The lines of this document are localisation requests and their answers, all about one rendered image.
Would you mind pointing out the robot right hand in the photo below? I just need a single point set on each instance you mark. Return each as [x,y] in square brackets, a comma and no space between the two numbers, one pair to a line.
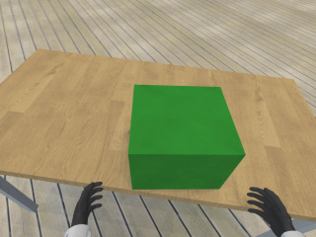
[274,212]

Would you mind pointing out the left robot forearm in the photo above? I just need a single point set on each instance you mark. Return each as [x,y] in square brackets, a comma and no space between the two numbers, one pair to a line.
[79,230]

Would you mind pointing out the table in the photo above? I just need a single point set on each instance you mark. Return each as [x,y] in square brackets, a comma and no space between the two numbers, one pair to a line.
[65,118]

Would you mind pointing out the carton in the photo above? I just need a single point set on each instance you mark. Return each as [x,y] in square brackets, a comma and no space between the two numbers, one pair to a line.
[181,138]

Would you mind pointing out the robot left hand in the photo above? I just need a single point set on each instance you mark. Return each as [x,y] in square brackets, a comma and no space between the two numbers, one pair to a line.
[83,209]

